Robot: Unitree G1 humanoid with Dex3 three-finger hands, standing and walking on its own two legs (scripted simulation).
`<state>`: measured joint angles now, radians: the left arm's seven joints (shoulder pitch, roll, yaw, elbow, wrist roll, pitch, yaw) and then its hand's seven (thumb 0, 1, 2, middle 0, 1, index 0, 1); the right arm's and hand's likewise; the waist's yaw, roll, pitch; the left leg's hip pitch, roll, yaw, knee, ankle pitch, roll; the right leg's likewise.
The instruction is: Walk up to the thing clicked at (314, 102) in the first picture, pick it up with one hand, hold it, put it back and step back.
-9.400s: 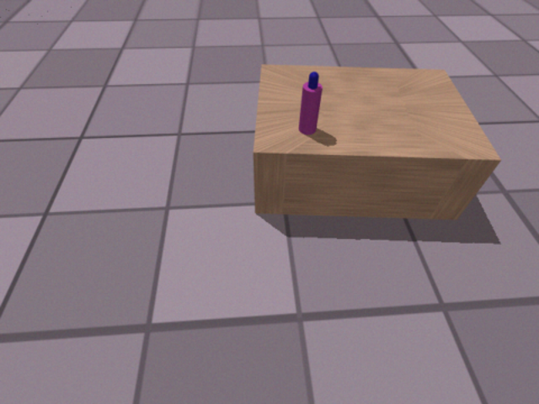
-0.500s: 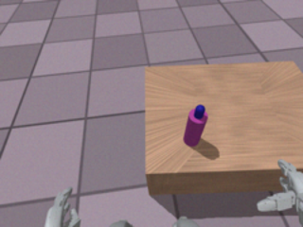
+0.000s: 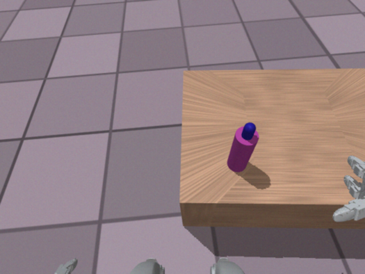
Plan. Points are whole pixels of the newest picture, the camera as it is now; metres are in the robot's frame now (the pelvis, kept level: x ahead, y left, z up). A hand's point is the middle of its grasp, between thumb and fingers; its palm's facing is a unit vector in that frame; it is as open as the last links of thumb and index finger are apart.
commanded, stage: go down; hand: right
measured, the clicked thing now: (242, 146) +0.52 -0.18 -0.21
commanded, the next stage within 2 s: approach in 0.78 s
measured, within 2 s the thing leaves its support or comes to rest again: neither
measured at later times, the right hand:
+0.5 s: hand (350, 153) +0.37 -0.36 +0.01, palm faces +0.16 +0.98 -0.11, open 17.7 cm
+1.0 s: hand (355, 142) +0.39 -0.37 +0.02, palm faces +0.16 +0.98 -0.07, open 17.7 cm
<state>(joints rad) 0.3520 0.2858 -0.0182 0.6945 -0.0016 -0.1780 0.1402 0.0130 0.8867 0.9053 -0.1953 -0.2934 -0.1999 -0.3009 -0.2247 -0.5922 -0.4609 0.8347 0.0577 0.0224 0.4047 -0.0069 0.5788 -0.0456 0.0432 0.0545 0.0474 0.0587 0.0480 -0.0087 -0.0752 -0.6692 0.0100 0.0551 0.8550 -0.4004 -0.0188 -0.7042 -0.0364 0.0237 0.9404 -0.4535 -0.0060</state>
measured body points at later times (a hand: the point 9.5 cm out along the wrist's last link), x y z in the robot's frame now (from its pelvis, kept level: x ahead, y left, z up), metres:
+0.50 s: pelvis +0.00 +0.00 -0.01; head +0.11 -0.03 +0.43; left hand +0.05 +0.29 -0.10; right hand +0.36 -0.41 +0.02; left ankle +0.01 +0.14 -0.69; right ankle +0.00 -0.11 -0.69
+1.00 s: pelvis -0.01 -0.01 -0.01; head +0.11 -0.05 +0.42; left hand +0.04 +0.28 -0.10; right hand +0.38 -0.42 +0.03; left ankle +0.01 +0.14 -0.69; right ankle +0.00 -0.11 -0.69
